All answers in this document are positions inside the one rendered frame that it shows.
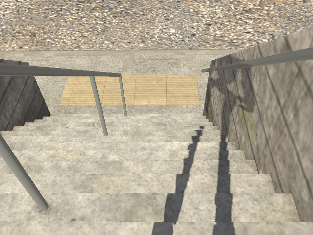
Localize stairs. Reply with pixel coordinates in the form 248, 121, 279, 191
0, 114, 300, 222

